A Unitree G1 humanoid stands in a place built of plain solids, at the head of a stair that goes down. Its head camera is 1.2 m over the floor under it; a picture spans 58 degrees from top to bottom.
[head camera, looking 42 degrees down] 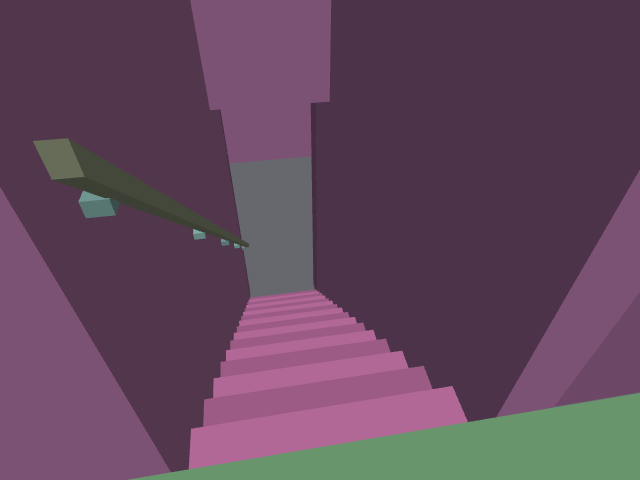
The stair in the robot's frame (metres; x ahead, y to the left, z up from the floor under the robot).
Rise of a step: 0.20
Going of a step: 0.21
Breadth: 0.90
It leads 9 degrees to the left of straight ahead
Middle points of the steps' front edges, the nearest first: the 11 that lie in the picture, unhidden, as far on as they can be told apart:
0.50 -0.06 0.00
0.71 -0.02 -0.20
0.92 0.01 -0.40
1.13 0.04 -0.60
1.34 0.08 -0.80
1.54 0.11 -1.00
1.75 0.15 -1.20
1.95 0.18 -1.40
2.16 0.22 -1.60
2.37 0.25 -1.80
2.58 0.28 -2.00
